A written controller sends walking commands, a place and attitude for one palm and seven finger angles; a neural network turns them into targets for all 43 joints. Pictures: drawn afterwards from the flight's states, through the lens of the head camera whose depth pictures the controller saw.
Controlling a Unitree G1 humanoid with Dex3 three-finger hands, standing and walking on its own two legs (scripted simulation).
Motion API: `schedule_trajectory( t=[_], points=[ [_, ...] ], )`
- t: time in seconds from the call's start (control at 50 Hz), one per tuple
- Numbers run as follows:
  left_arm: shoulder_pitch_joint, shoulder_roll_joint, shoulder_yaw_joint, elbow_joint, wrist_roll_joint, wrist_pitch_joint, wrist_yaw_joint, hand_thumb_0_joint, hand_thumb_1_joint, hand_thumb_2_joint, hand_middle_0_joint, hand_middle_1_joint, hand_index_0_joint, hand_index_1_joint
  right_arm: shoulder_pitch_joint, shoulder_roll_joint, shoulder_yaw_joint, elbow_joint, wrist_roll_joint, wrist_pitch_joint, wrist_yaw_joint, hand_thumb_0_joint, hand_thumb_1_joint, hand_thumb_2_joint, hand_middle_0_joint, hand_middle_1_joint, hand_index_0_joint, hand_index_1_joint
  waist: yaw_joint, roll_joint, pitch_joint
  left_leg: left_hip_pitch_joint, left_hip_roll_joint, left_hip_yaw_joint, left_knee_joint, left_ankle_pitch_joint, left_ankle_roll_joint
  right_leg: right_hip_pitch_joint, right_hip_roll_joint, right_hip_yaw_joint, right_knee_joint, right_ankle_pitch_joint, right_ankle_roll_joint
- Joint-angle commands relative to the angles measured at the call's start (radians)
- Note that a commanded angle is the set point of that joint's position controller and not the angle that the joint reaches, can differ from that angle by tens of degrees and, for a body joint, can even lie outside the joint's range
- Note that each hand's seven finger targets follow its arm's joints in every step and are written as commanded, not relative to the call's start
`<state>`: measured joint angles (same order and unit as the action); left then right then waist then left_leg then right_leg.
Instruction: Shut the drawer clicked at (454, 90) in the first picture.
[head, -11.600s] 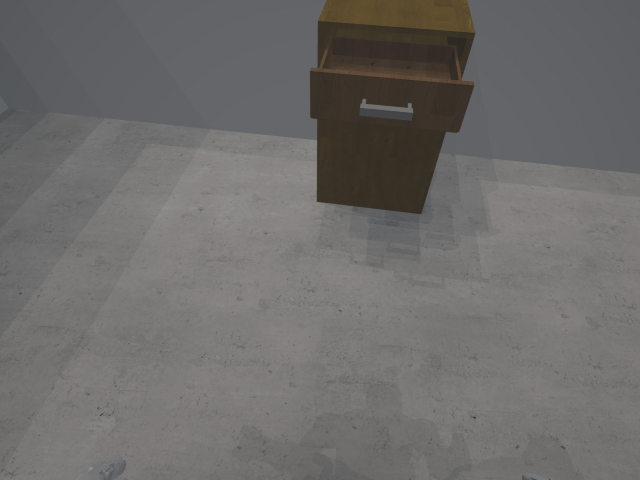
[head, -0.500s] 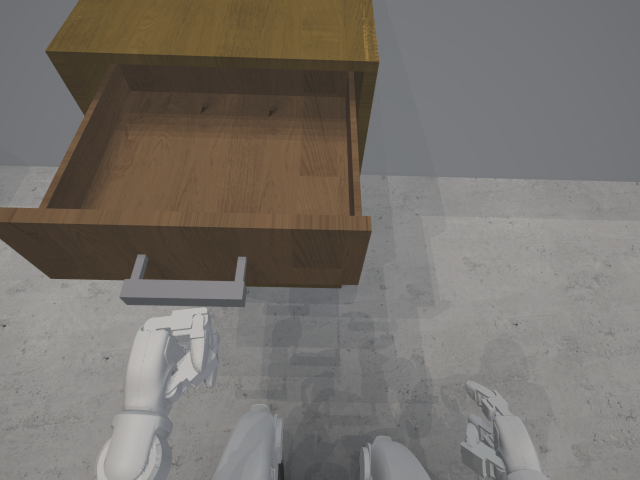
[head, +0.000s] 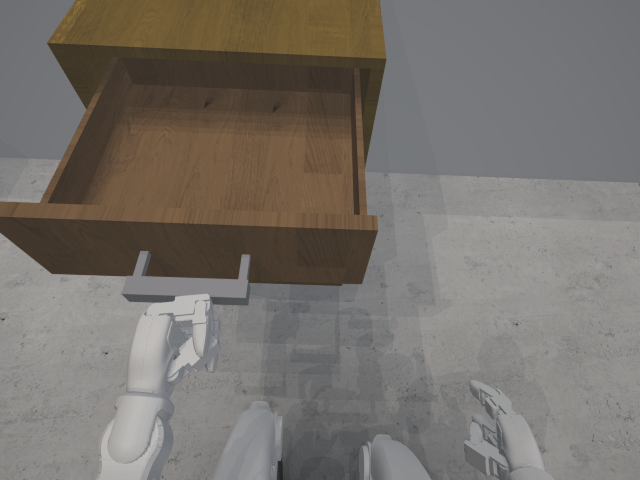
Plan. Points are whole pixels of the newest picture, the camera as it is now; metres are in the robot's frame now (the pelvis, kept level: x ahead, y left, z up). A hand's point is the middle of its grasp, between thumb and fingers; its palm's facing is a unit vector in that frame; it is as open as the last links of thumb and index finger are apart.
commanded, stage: push the drawer shut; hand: left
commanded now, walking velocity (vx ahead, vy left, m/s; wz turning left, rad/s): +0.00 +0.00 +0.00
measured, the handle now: (191, 275) +0.35 +0.18 +0.03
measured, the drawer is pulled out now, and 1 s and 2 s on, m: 0.28 0.17 0.04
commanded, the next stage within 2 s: none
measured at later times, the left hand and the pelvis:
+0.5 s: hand (225, 300) +0.32 +0.13 +0.03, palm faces -0.01 -1.00 -0.04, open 3.1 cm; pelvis -0.02 +0.00 +0.00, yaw +0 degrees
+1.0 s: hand (232, 254) +0.38 +0.13 +0.02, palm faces +0.01 -1.00 -0.05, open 3.1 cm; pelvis -0.02 +0.01 +0.00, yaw -1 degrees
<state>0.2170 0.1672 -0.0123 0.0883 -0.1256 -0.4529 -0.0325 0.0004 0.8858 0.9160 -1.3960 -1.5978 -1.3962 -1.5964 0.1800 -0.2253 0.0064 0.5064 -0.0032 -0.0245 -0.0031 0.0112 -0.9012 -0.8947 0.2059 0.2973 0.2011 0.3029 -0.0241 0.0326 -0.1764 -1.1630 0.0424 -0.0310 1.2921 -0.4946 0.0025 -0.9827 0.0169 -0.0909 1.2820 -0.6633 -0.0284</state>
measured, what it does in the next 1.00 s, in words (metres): stands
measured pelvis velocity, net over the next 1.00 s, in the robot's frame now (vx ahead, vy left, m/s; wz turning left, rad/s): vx -0.02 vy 0.01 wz -0.01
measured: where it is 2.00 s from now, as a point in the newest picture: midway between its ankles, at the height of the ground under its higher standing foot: outside the picture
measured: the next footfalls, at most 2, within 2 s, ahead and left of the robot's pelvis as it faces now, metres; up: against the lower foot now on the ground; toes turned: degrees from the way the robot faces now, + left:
none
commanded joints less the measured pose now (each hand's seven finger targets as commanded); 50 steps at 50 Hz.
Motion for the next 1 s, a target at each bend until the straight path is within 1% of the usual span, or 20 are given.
schedule_trajectory(
  t=[0.0,0.12,0.18,0.22,0.26,0.28,0.32,0.36,0.42,0.44,0.46,0.58,0.62,0.72,0.76,0.78,0.82,0.86,0.9,0.98],
  points=[
    [-0.249,0.057,0.020,-0.197,0.001,-0.056,0.008,0.000,0.900,0.900,-1.400,-1.600,-1.400,-1.600,-0.008,-0.135,-0.052,-0.113,-0.001,-0.045,-0.019,0.000,-0.900,-0.900,0.200,0.300,0.200,0.300,-0.053,0.011,-0.306,0.384,-0.013,-0.025,-0.140,0.211,0.030,0.002,0.012,0.044,-0.206,0.302,0.003],
    [-0.382,0.043,-0.008,-0.176,0.009,-0.060,0.021,0.000,0.900,0.900,-1.400,-1.600,-1.400,-1.600,-0.012,-0.140,-0.050,-0.092,-0.001,-0.047,-0.023,0.000,-0.900,-0.900,0.200,0.300,0.200,0.300,-0.064,0.031,-0.323,0.408,-0.013,-0.040,-0.147,0.159,0.029,-0.040,0.010,0.039,-0.210,0.236,0.002],
    [-0.478,0.076,0.013,-0.128,0.017,-0.052,0.030,0.000,0.900,0.900,-1.400,-1.600,-1.400,-1.600,-0.008,-0.149,-0.045,-0.075,0.001,-0.043,-0.028,0.000,-0.900,-0.900,0.200,0.300,0.200,0.300,-0.075,0.017,-0.299,0.386,-0.013,-0.045,-0.151,0.105,0.031,-0.056,0.013,0.041,-0.218,0.193,0.001],
    [-0.521,0.047,-0.012,-0.118,0.017,-0.049,0.030,0.000,0.900,0.900,-1.400,-1.600,-1.400,-1.600,-0.011,-0.147,-0.045,-0.074,0.001,-0.044,-0.028,0.000,-0.900,-0.900,0.200,0.300,0.200,0.300,-0.074,0.040,-0.325,0.417,-0.014,-0.049,-0.160,0.094,0.027,-0.068,0.011,0.037,-0.217,0.183,0.001],
    [-0.544,0.048,-0.010,-0.084,0.017,-0.036,0.035,0.000,0.900,0.900,-1.400,-1.600,-1.400,-1.600,-0.010,-0.148,-0.043,-0.072,0.003,-0.042,-0.026,0.000,-0.900,-0.900,0.200,0.300,0.200,0.300,-0.072,0.038,-0.319,0.417,-0.016,-0.050,-0.171,0.070,0.025,-0.065,0.010,0.037,-0.227,0.167,0.001],
    [-0.575,0.077,0.017,-0.069,0.018,-0.031,0.042,0.000,0.900,0.900,-1.400,-1.600,-1.400,-1.600,-0.006,-0.154,-0.041,-0.065,0.003,-0.040,-0.028,0.000,-0.900,-0.900,0.200,0.300,0.200,0.300,-0.073,0.035,-0.320,0.407,-0.016,-0.049,-0.170,0.066,0.027,-0.062,0.012,0.037,-0.227,0.166,0.001],
    [-0.630,0.066,0.010,-0.036,0.016,-0.025,0.044,0.000,0.900,0.900,-1.400,-1.600,-1.400,-1.600,-0.006,-0.151,-0.038,-0.061,0.003,-0.037,-0.028,0.000,-0.900,-0.900,0.200,0.300,0.200,0.300,-0.076,0.024,-0.316,0.396,-0.021,-0.047,-0.176,0.039,0.026,-0.058,0.012,0.041,-0.236,0.146,0.002],
    [-0.656,0.094,0.045,-0.002,0.013,-0.024,0.048,0.000,0.900,0.900,-1.400,-1.600,-1.400,-1.600,-0.005,-0.155,-0.038,-0.056,0.004,-0.035,-0.030,0.000,-0.900,-0.900,0.200,0.300,0.200,0.300,-0.068,0.032,-0.320,0.394,-0.021,-0.041,-0.178,0.034,0.024,-0.051,0.012,0.046,-0.242,0.141,0.001],
    [-0.710,0.084,0.042,0.038,0.015,-0.026,0.051,0.000,0.900,0.900,-1.400,-1.600,-1.400,-1.600,0.005,-0.156,-0.038,-0.045,0.003,-0.034,-0.027,0.000,-0.900,-0.900,0.200,0.300,0.200,0.300,-0.069,0.049,-0.335,0.413,-0.021,-0.044,-0.182,0.050,0.022,-0.054,0.011,0.043,-0.239,0.155,-0.001],
    [-0.715,0.071,0.037,0.064,0.011,-0.024,0.052,0.000,0.900,0.900,-1.400,-1.600,-1.400,-1.600,0.009,-0.154,-0.039,-0.042,0.003,-0.033,-0.025,0.000,-0.900,-0.900,0.200,0.300,0.200,0.300,-0.076,0.030,-0.325,0.414,-0.022,-0.043,-0.183,0.054,0.024,-0.052,0.012,0.043,-0.248,0.160,0.001],
    [-0.736,0.090,0.053,0.077,0.013,-0.026,0.054,0.000,0.900,0.900,-1.400,-1.600,-1.400,-1.600,0.010,-0.159,-0.039,-0.040,0.003,-0.031,-0.025,0.000,-0.900,-0.900,0.200,0.300,0.200,0.300,-0.071,0.032,-0.323,0.405,-0.021,-0.044,-0.187,0.042,0.021,-0.054,0.012,0.042,-0.245,0.151,0.001],
    [-0.840,0.106,0.083,0.197,0.020,-0.042,0.062,0.000,0.900,0.900,-1.400,-1.600,-1.400,-1.600,0.040,-0.167,-0.041,-0.018,-0.001,-0.022,-0.021,0.000,-0.900,-0.900,0.200,0.300,0.200,0.300,-0.086,0.015,-0.316,0.396,-0.020,-0.049,-0.189,0.031,0.024,-0.072,0.016,0.041,-0.243,0.145,0.001],
    [-0.887,0.092,0.071,0.197,0.022,-0.054,0.059,0.000,0.900,0.900,-1.400,-1.600,-1.400,-1.600,0.045,-0.167,-0.046,-0.012,-0.002,-0.019,-0.018,0.000,-0.900,-0.900,0.200,0.300,0.200,0.300,-0.088,0.047,-0.343,0.428,-0.020,-0.047,-0.187,0.060,0.020,-0.080,0.014,0.041,-0.239,0.168,0.001],
    [-0.924,0.098,0.089,0.233,0.025,-0.070,0.063,0.000,0.900,0.900,-1.400,-1.600,-1.400,-1.600,0.071,-0.170,-0.053,-0.001,-0.006,-0.008,-0.010,0.000,-0.900,-0.900,0.200,0.300,0.200,0.300,-0.086,0.055,-0.389,0.475,-0.015,-0.053,-0.187,0.129,0.015,-0.080,0.016,0.035,-0.228,0.216,0.000],
    [-0.938,0.089,0.086,0.273,0.026,-0.068,0.065,0.000,0.900,0.900,-1.400,-1.600,-1.400,-1.600,0.078,-0.170,-0.054,0.005,-0.005,-0.001,-0.006,0.000,-0.900,-0.900,0.200,0.300,0.200,0.300,-0.093,0.036,-0.359,0.460,-0.016,-0.053,-0.192,0.112,0.016,-0.083,0.018,0.033,-0.236,0.206,0.001],
    [-0.966,0.114,0.104,0.279,0.031,-0.075,0.068,0.000,0.900,0.900,-1.400,-1.600,-1.400,-1.600,0.085,-0.175,-0.055,0.011,-0.007,0.000,-0.008,0.000,-0.900,-0.900,0.200,0.300,0.200,0.300,-0.100,0.028,-0.364,0.462,-0.012,-0.059,-0.188,0.120,0.018,-0.093,0.020,0.032,-0.227,0.211,0.001],
    [-0.978,0.091,0.092,0.291,0.033,-0.083,0.069,0.000,0.900,0.900,-1.400,-1.600,-1.400,-1.600,0.089,-0.170,-0.057,0.012,-0.008,0.003,-0.004,0.000,-0.900,-0.900,0.200,0.300,0.200,0.300,-0.097,0.051,-0.381,0.477,-0.015,-0.054,-0.186,0.127,0.016,-0.094,0.019,0.034,-0.230,0.216,0.001],
    [-1.017,0.137,0.133,0.331,0.034,-0.087,0.072,0.000,0.900,0.900,-1.400,-1.600,-1.400,-1.600,0.097,-0.174,-0.056,0.022,-0.009,0.010,-0.007,0.000,-0.900,-0.900,0.200,0.300,0.200,0.300,-0.104,0.009,-0.361,0.437,-0.015,-0.047,-0.182,0.109,0.019,-0.079,0.020,0.040,-0.238,0.207,0.004],
    [-1.039,0.155,0.152,0.366,0.037,-0.094,0.067,0.000,0.900,0.900,-1.400,-1.600,-1.400,-1.600,0.103,-0.174,-0.053,0.027,-0.009,0.012,-0.009,0.000,-0.900,-0.900,0.200,0.300,0.200,0.300,-0.102,0.017,-0.360,0.421,-0.018,-0.042,-0.175,0.110,0.020,-0.076,0.022,0.046,-0.235,0.206,0.003],
    [-1.131,0.152,0.145,0.396,0.037,-0.105,0.058,0.000,0.900,0.900,-1.400,-1.600,-1.400,-1.600,0.122,-0.175,-0.054,0.041,-0.012,0.014,-0.010,0.000,-0.900,-0.900,0.200,0.300,0.200,0.300,-0.120,0.057,-0.391,0.460,-0.015,-0.050,-0.165,0.136,0.020,-0.111,0.024,0.041,-0.222,0.224,0.002]
  ],
)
